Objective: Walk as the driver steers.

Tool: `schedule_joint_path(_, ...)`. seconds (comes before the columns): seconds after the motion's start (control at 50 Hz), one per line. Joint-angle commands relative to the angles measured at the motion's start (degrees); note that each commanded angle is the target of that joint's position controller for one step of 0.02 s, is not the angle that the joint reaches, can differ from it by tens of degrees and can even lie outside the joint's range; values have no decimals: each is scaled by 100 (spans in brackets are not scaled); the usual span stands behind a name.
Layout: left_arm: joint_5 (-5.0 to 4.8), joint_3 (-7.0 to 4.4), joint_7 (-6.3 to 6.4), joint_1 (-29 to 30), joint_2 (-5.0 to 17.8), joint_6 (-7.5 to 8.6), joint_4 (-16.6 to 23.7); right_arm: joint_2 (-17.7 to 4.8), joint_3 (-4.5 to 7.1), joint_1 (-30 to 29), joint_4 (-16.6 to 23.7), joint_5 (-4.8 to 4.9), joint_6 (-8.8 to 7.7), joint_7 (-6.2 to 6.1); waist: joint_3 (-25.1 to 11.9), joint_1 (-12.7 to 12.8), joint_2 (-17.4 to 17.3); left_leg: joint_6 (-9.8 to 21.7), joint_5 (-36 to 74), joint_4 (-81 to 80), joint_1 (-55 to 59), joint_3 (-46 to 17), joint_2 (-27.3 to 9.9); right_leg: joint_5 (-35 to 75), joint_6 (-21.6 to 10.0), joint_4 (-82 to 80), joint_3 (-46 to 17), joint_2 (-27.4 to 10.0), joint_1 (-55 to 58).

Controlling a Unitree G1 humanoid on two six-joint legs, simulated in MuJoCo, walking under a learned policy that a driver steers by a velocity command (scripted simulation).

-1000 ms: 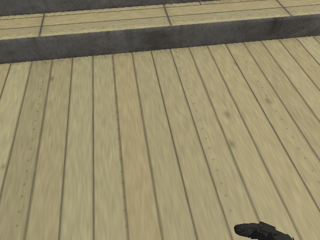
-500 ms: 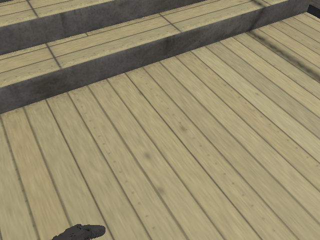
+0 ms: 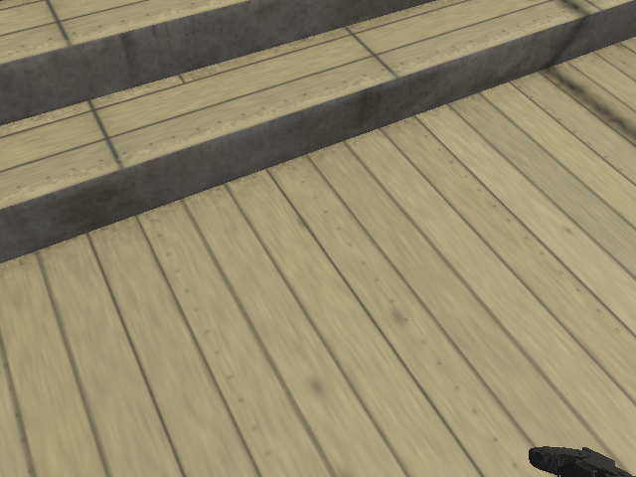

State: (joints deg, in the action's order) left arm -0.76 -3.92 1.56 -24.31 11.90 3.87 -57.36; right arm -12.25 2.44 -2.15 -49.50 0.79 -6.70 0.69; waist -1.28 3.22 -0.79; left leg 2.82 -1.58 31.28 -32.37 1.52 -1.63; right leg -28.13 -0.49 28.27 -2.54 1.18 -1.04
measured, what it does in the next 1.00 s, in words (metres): walks ahead: right foot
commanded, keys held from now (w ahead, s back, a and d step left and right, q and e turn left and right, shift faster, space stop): w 0.44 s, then w+q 0.56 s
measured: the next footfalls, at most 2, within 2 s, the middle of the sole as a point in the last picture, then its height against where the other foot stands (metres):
right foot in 0.56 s outside the picture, level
left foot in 1.08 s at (268, 380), level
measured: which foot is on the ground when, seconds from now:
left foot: down 0.00-0.56, up 0.58-1.00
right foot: up 0.00-0.54, down 0.56-1.00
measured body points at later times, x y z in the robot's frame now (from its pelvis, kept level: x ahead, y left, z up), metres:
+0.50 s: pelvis +0.25 +0.00 +0.02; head +0.28 +0.00 +0.47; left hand +0.49 +0.21 -0.07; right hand +0.21 -0.27 -0.12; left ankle +0.14 +0.10 -0.72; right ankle +0.40 -0.14 -0.69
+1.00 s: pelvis +0.50 +0.00 +0.02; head +0.53 +0.01 +0.47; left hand +0.45 +0.26 -0.12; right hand +0.75 -0.19 -0.09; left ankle +0.63 +0.17 -0.68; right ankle +0.40 -0.14 -0.72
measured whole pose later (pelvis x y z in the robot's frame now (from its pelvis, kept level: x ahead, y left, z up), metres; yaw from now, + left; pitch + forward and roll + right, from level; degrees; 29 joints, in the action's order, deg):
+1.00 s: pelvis +0.50 +0.00 +0.02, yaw +15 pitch +2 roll -3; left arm -0.1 -5.0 1.7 -18.5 13.0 4.8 -54.9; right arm -13.5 4.3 2.4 -47.5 1.2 -1.5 2.2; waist 0.3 3.4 -2.4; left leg 3.3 -2.0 41.2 -39.0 0.5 -5.9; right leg -19.5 1.4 14.6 15.0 -0.7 3.3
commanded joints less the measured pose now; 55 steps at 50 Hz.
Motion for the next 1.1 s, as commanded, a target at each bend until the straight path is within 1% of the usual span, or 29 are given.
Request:
schedule_joint_path(0.02, 50, 124, -58, -773, -224, 164, 382, -1608, 465, 2668, -487, -82, 14, 41, -2132, -860, -2079, 1606, -998, -1062, 5411, -4196, -2155, -12, -51, 4459, -69, 400, -3706)
schedule_joint_path(0.04, -35, 26, -97, -541, 229, 278, 345, -1160, 348, 2383, -373, -31, 38, 8, -1950, -882, -1504, 1431, -1846, -1368, 5247, -4561, -2021, -12, -122, 5281, -566, 68, -4331)
schedule_joint_path(0.06, -108, -49, -98, 212, 554, 318, 554, -886, 285, 1838, -255, -15, 49, -20, -1196, -898, -844, 1156, -1727, -1372, 4388, -3527, -1833, 494, -188, 5342, -409, -215, -4577)
schedule_joint_path(0.08, -98, -75, -32, 723, 637, 311, 724, -833, 248, 1376, -160, -102, 49, -15, -816, -745, -247, 1046, -1168, -1493, 3397, -2836, -1653, 1010, -243, 5104, -260, -496, -4300)
schedule_joint_path(0.1, -34, -128, 26, 943, 630, 265, 798, -682, 213, 1168, -172, -166, 32, 17, -517, -588, -105, 1027, -597, -1629, 2663, -2364, -1451, 1213, -290, 4827, -206, -653, -4047)
schedule_joint_path(0.14, -23, -153, 54, 714, 434, 144, 820, -404, 129, 1199, -329, -192, 8, 58, -373, -301, -335, 1013, -348, -1886, 2087, -1806, -1166, 1358, -357, 4403, -215, -817, -3636)
schedule_joint_path(0.18, 0, -151, 54, 821, 349, 80, 878, -516, 154, 1410, -433, -137, -2, 28, -208, -243, -344, 1078, -109, -2080, 1991, -1513, -1114, 1503, -300, 3881, -147, -900, -3792)
schedule_joint_path(0.24, 70, -139, 29, 1531, 367, 60, 1114, -766, 212, 1681, -488, -105, 20, -77, -105, -359, -177, 1089, 273, -2262, 2171, -1285, -1183, 2243, -122, 2851, -103, -987, -4172)
schedule_joint_path(0.34, -2, -84, -58, 2434, 323, 64, 1325, -870, 237, 2107, -600, -1, 61, -122, 70, -625, -241, 832, 313, -2326, 2467, -744, -972, 3204, -55, 1231, 95, -756, -3855)
schedule_joint_path(0.46, -75, -25, -233, 3328, 347, 146, 1629, -910, 280, 2603, -849, 30, 187, -116, 435, -910, -377, 845, 370, -1850, 3241, -837, -1252, 2607, -171, 283, 288, -516, -3744)
schedule_joint_path(0.5, -70, -72, -277, 3078, 467, 224, 1604, -1002, 316, 2510, -856, 59, 240, -133, 327, -668, -489, 778, 943, -1442, 3217, -948, -1290, 2256, -289, -45, 352, -334, -3073)
schedule_joint_path(0.52, -43, -150, -265, 2575, 609, 252, 1460, -1039, 322, 2341, -810, 84, 255, -138, 70, -355, -502, 684, 1652, -983, 3089, -874, -1150, 2327, -383, -305, 460, -169, -2255)
schedule_joint_path(0.54, 5, -297, -221, 1609, 905, 275, 1157, -918, 289, 2164, -730, 82, 250, -132, -514, 47, -407, 520, 2055, -42, 2583, -670, -837, 2482, -563, -241, 355, -229, -791)
schedule_joint_path(0.56, 96, -445, -145, 328, 1415, 283, 941, -694, 196, 1950, -506, -25, 212, -129, -1455, 537, 220, 239, 523, 1793, 1257, -337, -394, 2784, -968, -47, -882, -1413, 1146)
schedule_joint_path(0.58, 105, -461, -145, 119, 1683, 239, 856, -101, 28, 2577, -455, 26, 78, -98, -2088, 214, 1668, -51, -2989, 3524, -832, -258, 374, 2401, -1761, -518, -3108, -2672, 2759)
schedule_joint_path(0.6, 117, -343, -113, 45, 1149, 211, 887, -665, 183, 2391, -558, 157, 1, -76, -1965, 377, 1228, -44, -3108, 4323, -1389, -879, 105, 1727, -1703, -799, -3338, -2562, 2482)
schedule_joint_path(0.62, 84, -256, -96, 560, 888, 220, 982, -872, 253, 1942, -419, 211, -2, -86, -1232, 288, 992, -4, -2578, 4475, -1658, -773, -173, 1767, -1438, -930, -2473, -2380, 1758)
schedule_joint_path(0.64, 71, -185, -116, 1022, 698, 231, 1053, -830, 270, 1679, -363, 181, 45, -125, -814, 103, 619, -14, -2087, 4321, -1419, -648, -413, 1962, -1261, -1161, -1844, -2137, 893)
schedule_joint_path(0.66, 88, -136, -151, 1321, 524, 248, 1052, -773, 309, 1551, -327, 106, 110, -155, -443, -65, 530, -18, -1769, 4066, -1169, -658, -546, 2109, -1150, -1422, -1389, -1942, 160)
schedule_joint_path(0.68, 136, -106, -173, 1464, 416, 267, 1010, -651, 326, 1650, -316, 106, 199, -152, -247, -265, 615, 0, -1564, 3893, -864, -720, -654, 2224, -1053, -1642, -1001, -1781, -318)
schedule_joint_path(0.72, 143, -132, -169, 1459, 450, 292, 902, -423, 317, 1728, -260, 141, 332, -140, -64, -425, 628, 0, -1349, 3681, -733, -727, -694, 2585, -1010, -1887, -492, -1700, -695)
schedule_joint_path(0.82, 188, -207, -26, 1190, 736, 283, 704, -395, 326, 1188, 44, 49, 415, -72, 178, -421, 412, -114, -104, 2614, -1124, -767, -622, 3363, -923, -2005, 500, -1617, -646)
schedule_joint_path(0.94, 80, -275, 53, 719, 997, 194, 539, -294, 201, 19, 536, 32, 434, 138, 569, -30, 299, -10, 306, 1103, -1014, -177, -511, 3300, -755, -1921, 1158, -1728, -32)
schedule_joint_path(0.98, 26, -316, 48, 637, 1100, 122, 507, -356, 199, -183, 712, 43, 455, 205, 623, -1, 361, 98, -178, 874, -1025, -10, -446, 3651, -698, -1676, 1259, -1860, 381)
schedule_joint_path(1.02, -27, -360, 56, 734, 1255, 58, 537, -498, 253, -91, 824, 45, 471, 259, 474, -167, 524, 285, -807, 736, -518, 311, -187, 5071, -591, -1144, 1425, -1910, 560)
schedule_joint_path(1.04, -54, -385, 67, 796, 1356, 22, 562, -621, 316, 181, 815, 45, 484, 262, 267, -344, 648, 391, -1122, 722, -36, 512, 43, 6077, -530, -645, 1501, -1895, 601)
schedule_joint_path(1.06, -75, -390, 75, 910, 1413, -26, 590, -802, 429, 835, 684, 71, 487, 259, -60, -729, 664, 545, -1105, 440, 803, 673, 321, 6776, -426, 254, 1632, -1774, 529)
schedule_joint_path(1.08, -66, -360, 79, 915, 1378, -41, 624, -1180, 636, 1804, 415, 75, 489, 200, -575, -1169, 497, 764, -708, 77, 2333, 580, 558, 6410, -223, 1574, 1737, -1501, -107)
schedule_joint_path(1.1, 101, -257, 81, 878, 1034, 22, 860, -1868, 841, 2513, 272, 49, 515, 72, -1056, -1237, -549, 1306, -631, -83, 4173, -1484, -640, 3737, 114, 3667, 1773, -1048, -2133)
